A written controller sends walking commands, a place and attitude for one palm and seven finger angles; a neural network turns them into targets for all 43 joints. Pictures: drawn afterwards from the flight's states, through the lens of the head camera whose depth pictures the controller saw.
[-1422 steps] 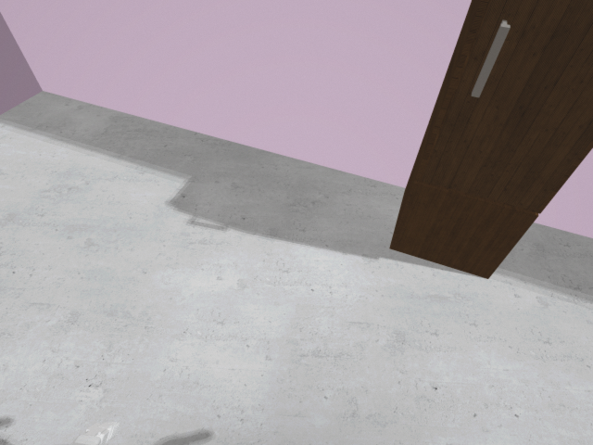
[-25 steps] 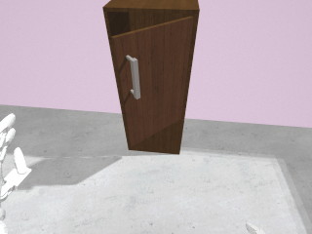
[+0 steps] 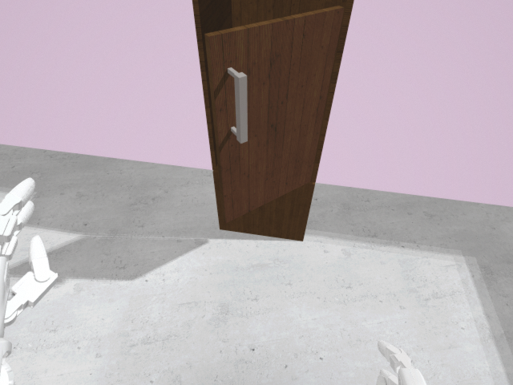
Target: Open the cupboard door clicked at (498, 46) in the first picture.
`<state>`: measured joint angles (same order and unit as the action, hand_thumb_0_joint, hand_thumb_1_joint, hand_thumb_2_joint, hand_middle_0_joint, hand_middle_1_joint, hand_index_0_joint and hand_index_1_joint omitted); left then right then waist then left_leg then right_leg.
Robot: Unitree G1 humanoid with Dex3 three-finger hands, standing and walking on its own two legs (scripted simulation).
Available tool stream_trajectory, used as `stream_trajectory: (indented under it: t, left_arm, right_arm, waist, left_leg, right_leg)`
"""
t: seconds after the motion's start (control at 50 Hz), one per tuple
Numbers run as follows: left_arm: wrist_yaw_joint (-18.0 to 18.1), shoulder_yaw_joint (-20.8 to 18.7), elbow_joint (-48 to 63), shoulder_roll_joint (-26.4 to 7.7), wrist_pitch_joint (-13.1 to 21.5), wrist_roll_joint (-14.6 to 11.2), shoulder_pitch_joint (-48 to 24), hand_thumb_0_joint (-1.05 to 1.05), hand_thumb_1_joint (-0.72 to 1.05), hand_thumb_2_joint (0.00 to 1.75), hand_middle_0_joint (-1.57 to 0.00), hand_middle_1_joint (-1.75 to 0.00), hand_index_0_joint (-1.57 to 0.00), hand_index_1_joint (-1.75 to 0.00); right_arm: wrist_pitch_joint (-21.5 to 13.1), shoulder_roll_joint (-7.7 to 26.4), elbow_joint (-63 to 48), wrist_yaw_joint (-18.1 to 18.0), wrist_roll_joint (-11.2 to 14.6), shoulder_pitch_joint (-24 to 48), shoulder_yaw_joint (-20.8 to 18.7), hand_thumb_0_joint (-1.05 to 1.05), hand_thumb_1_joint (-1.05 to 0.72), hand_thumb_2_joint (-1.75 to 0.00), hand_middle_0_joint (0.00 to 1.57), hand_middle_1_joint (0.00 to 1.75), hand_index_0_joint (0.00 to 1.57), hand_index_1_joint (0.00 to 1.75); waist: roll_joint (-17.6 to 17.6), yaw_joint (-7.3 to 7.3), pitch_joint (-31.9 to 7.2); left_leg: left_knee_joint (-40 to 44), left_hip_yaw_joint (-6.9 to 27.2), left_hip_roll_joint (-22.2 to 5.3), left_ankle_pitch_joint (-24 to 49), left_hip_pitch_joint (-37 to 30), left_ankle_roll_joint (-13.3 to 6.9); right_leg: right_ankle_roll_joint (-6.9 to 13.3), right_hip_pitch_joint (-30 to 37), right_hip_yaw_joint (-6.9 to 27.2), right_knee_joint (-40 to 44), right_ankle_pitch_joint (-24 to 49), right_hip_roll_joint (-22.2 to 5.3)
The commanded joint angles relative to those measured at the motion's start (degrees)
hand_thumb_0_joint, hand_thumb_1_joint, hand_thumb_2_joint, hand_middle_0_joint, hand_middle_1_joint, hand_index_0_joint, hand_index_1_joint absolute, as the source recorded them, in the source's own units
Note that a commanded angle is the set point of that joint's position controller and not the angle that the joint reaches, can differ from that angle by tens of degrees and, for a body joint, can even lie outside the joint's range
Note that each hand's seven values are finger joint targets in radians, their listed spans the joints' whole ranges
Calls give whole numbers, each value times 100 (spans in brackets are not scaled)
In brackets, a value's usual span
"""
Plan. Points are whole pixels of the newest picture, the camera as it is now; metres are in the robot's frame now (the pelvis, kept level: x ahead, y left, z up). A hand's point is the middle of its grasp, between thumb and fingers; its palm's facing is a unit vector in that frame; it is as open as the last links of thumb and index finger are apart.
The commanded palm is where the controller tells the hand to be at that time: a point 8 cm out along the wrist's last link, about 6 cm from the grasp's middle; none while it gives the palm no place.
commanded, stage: let the arm hang, fingers relaxed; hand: left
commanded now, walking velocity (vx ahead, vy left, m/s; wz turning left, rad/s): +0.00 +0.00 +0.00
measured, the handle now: (237, 106) +0.68 +0.09 +0.09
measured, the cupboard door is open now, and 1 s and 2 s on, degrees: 43 43 43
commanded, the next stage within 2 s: look to check the result in 1.08 s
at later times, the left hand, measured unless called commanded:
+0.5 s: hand out of the picture -0.01 +0.20 -0.17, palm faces +0.10 -0.97 -0.24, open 7.2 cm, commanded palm none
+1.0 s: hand out of the picture +0.05 +0.22 -0.16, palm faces +0.06 -0.96 -0.26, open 7.4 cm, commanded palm none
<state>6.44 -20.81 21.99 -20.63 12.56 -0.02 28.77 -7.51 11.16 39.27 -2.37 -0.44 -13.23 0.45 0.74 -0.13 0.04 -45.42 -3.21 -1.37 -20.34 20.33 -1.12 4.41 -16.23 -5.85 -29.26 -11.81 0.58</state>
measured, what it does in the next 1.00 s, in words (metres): steps on the spot: left foot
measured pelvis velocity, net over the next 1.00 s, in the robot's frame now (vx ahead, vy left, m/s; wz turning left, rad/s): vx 0.00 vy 0.01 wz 0.06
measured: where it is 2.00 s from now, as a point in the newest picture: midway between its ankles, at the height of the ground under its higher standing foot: outside the picture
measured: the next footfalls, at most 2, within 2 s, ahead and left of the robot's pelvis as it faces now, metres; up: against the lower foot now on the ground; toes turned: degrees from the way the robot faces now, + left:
left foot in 0.06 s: +0.04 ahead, +0.12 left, +0.00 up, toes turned +4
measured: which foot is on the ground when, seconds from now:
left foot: up 0.00-0.04, down 0.06-1.00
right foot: down 0.00-1.00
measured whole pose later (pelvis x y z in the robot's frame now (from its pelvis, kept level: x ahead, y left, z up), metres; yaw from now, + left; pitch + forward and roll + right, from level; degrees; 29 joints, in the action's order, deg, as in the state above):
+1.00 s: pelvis +0.00 +0.01 +0.01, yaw +3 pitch -2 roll +0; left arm 0.9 -1.0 -64.7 -12.3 0.6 0.5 8.8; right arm 0.1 12.5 64.8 -1.1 -0.9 -12.0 -0.5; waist -1.5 0.7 3.4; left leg -21.3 -0.7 1.4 -11.8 7.8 -1.3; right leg 0.9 -10.6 0.8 -21.9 -9.6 1.0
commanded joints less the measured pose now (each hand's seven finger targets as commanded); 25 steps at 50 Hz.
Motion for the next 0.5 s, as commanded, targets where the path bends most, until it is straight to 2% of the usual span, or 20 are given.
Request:
stream_trajectory:
  t: [0.0, 0.02, 0.04, 0.06, 0.08, 0.1, 0.12, 0.14, 0.16, 0.18, 0.2, 0.22, 0.24, 0.28, 0.32, 0.34, 0.36, 0.38, 0.42, 0.48]
  left_arm:
    - [-595, 1326, -2961, 351, -1396, 187, -479, 0, 90, 90, -20, -30, -20, -30]
    - [-601, 1394, -3044, 593, -1422, 153, -405, 0, 90, 90, -20, -30, -20, -30]
    - [-625, 1393, -3040, 329, -1388, 168, -875, 0, 90, 90, -20, -30, -20, -30]
    - [-670, 1344, -3262, 196, -1283, 162, -853, 0, 90, 90, -20, -30, -20, -30]
    - [-687, 1412, -3579, 266, -1282, 226, -933, 0, 90, 90, -20, -30, -20, -30]
    - [-677, 1475, -3973, 319, -1269, 210, -1216, 0, 90, 90, -20, -30, -20, -30]
    - [-656, 1493, -4382, 176, -1262, 193, -1170, 0, 90, 90, -20, -30, -20, -30]
    - [-642, 1516, -4818, -2, -1259, 189, -995, 0, 90, 90, -20, -30, -20, -30]
    - [-602, 1514, -5193, -304, -1209, 207, -813, 0, 90, 90, -20, -30, -20, -30]
    - [-590, 1549, -5521, -473, -1174, 176, -775, 0, 90, 90, -20, -30, -20, -30]
    - [-611, 1623, -5790, -602, -1169, 155, -971, 0, 90, 90, -20, -30, -20, -30]
    - [-597, 1669, -6046, -471, -1143, 151, -1179, 0, 90, 90, -20, -30, -20, -30]
    - [-567, 1682, -6258, -372, -1144, 144, -1313, 0, 90, 90, -20, -30, -20, -30]
    - [-512, 1664, -6676, -24, -1105, 132, -1257, 0, 90, 90, -20, -30, -20, -30]
    - [-479, 1687, -6966, 93, -1113, 82, -1311, 0, 90, 90, -20, -30, -20, -30]
    - [-477, 1716, -7089, 165, -1119, 55, -1277, 0, 90, 90, -20, -30, -20, -30]
    - [-470, 1765, -7193, 302, -1143, 39, -1263, 0, 90, 90, -20, -30, -20, -30]
    - [-457, 1816, -7334, 381, -1178, 55, -1265, 0, 90, 90, -20, -30, -20, -30]
    - [-485, 1825, -7652, 255, -1224, 51, -1389, 0, 90, 90, -20, -30, -20, -30]
    - [-504, 1847, -7961, 197, -1210, 60, -1416, 0, 90, 90, -20, -30, -20, -30]
  right_arm:
    - [555, 726, 107, 383, -58, -489, -296, 0, -90, -90, 20, 30, 20, 30]
    - [570, 985, -45, 356, -163, -377, -361, 0, -90, -90, 20, 30, 20, 30]
    - [556, 1232, -267, 298, -220, -319, -435, 0, -90, -90, 20, 30, 20, 30]
    - [481, 1363, -373, 185, -282, 77, -444, 0, -90, -90, 20, 30, 20, 30]
    - [460, 1284, -366, 160, -315, 301, -377, 0, -90, -90, 20, 30, 20, 30]
    - [448, 1203, -242, 158, -334, 321, -328, 0, -90, -90, 20, 30, 20, 30]
    - [473, 1256, -126, 148, -293, 453, -304, 0, -90, -90, 20, 30, 20, 30]
    - [502, 1236, -24, 155, -246, 582, -271, 0, -90, -90, 20, 30, 20, 30]
    - [549, 916, 110, 152, -164, 469, -249, 0, -90, -90, 20, 30, 20, 30]
    - [621, 595, 193, 161, -77, 227, -204, 0, -90, -90, 20, 30, 20, 30]
    - [693, 568, 359, 178, -51, -4, -202, 0, -90, -90, 20, 30, 20, 30]
    - [753, 600, 592, 174, -55, -10, -239, 0, -90, -90, 20, 30, 20, 30]
    - [787, 619, 716, 173, -60, -62, -267, 0, -90, -90, 20, 30, 20, 30]
    - [773, 525, 1000, 117, -45, -236, -271, 0, -90, -90, 20, 30, 20, 30]
    - [750, 387, 1254, 102, -42, -451, -246, 0, -90, -90, 20, 30, 20, 30]
    - [725, 535, 1327, 89, -44, -364, -250, 0, -90, -90, 20, 30, 20, 30]
    - [708, 607, 1391, 55, -73, -283, -237, 0, -90, -90, 20, 30, 20, 30]
    - [741, 580, 1460, 43, -80, -217, -217, 0, -90, -90, 20, 30, 20, 30]
    - [767, 517, 1659, 51, -73, -193, -205, 0, -90, -90, 20, 30, 20, 30]
    - [775, 616, 1834, 62, -68, -242, -223, 0, -90, -90, 20, 30, 20, 30]
  waist:
    - [-1190, 524, 310]
    - [-2112, 410, 258]
    - [-1345, 430, 269]
    - [-159, 176, -34]
    - [518, 63, -521]
    - [229, 66, -632]
    - [-2, -115, -541]
    - [-326, -265, -498]
    - [225, -278, -526]
    - [676, -98, -500]
    - [449, 63, -371]
    - [508, 91, -276]
    - [868, 123, -193]
    - [403, 175, -335]
    - [-211, 242, -533]
    - [-441, 148, -577]
    - [-608, 71, -511]
    - [-444, 28, -359]
    - [-724, 52, -29]
    - [-322, 49, 96]
  left_leg:
    - [1518, 1052, -533, -33, -745, -251]
    - [2616, 2550, -1405, -695, 47, -800]
    - [3086, 3566, -1987, -704, 349, -1321]
    - [2781, 3358, -1969, 114, 486, -1450]
    - [2457, 2730, -1622, 704, 309, -1204]
    - [2211, 2345, -1300, 1684, 289, -1006]
    - [1923, 1812, -1092, 2472, 437, -813]
    - [1732, 1282, -727, 2307, 567, -498]
    - [1095, 785, -65, 1344, 666, -139]
    - [618, 348, 302, 39, 549, 92]
    - [397, 304, 285, -624, 262, 105]
    - [131, 380, 233, -624, 15, 69]
    - [51, 412, 216, -464, 39, 47]
    - [533, 466, 145, -120, -172, 41]
    - [1724, 528, -32, 1290, -928, -11]
    - [1889, 750, -266, 2132, -1214, -91]
    - [1972, 924, -509, 2396, -1190, -184]
    - [2125, 919, -565, 1852, -1000, -218]
    - [2371, 887, -424, 1315, -831, -159]
    - [2615, 909, -406, 688, -742, -162]
  right_leg:
    - [-242, -2177, 421, -836, -2087, -609]
    - [-492, -2153, 218, -2427, -2132, -71]
    - [-460, -2112, 873, -3340, -1946, -157]
    - [-499, -1594, 1187, -3230, -1792, -392]
    - [-569, -1099, 992, -2862, -1891, -268]
    - [-601, -730, 837, -2321, -1770, -162]
    - [-597, -98, 770, -1556, -1300, -158]
    - [-534, 376, 820, -849, -305, -195]
    - [-356, 657, 1727, -77, 512, -647]
    - [-81, 468, 2751, 711, 911, -1447]
    - [207, 207, 2922, 986, 693, -1740]
    - [264, -39, 2855, 1109, 361, -1532]
    - [183, 57, 2591, 1114, 758, -1346]
    - [278, 572, 2251, 781, 2149, -1239]
    - [148, 610, 1700, 360, 2261, -978]
    - [-44, 552, 1355, 207, 2097, -656]
    - [-132, 512, 1207, 267, 1662, -507]
    - [-173, 524, 1178, 567, 1021, -453]
    - [-143, 527, 1160, 683, 644, -474]
    - [-130, 592, 1194, 1002, 73, -477]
